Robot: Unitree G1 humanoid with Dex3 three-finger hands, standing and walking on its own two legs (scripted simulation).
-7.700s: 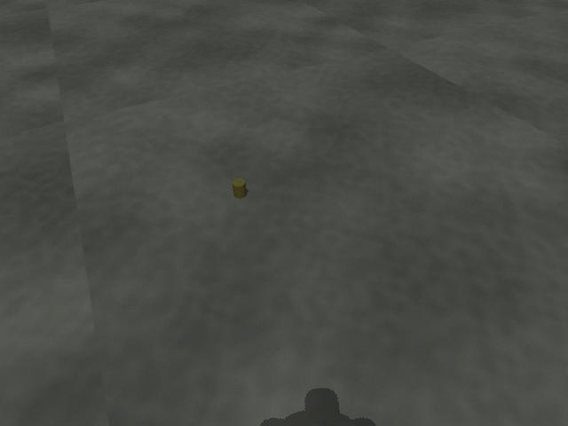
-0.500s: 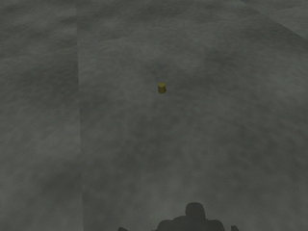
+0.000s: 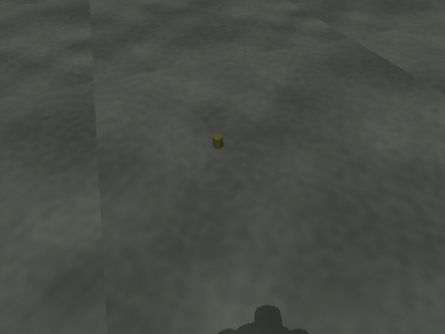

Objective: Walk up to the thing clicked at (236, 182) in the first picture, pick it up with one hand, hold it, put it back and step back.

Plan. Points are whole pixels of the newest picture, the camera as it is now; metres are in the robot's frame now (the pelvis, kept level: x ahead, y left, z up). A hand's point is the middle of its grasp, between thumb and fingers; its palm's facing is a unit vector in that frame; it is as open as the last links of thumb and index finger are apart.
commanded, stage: stand
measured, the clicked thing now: (217, 141) +1.46 +0.03 -0.73
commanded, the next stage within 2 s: none
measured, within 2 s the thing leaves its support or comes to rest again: neither
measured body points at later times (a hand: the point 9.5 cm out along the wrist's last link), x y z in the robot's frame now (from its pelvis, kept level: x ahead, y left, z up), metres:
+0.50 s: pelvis +0.00 +0.00 +0.01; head +0.00 +0.00 +0.46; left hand +0.07 +0.31 -0.12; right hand +0.08 -0.30 -0.13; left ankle -0.01 +0.13 -0.74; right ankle +0.02 -0.13 -0.74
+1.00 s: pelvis -0.01 +0.01 +0.01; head +0.00 +0.01 +0.46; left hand +0.06 +0.31 -0.13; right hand +0.07 -0.29 -0.13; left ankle -0.01 +0.13 -0.74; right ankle +0.02 -0.13 -0.74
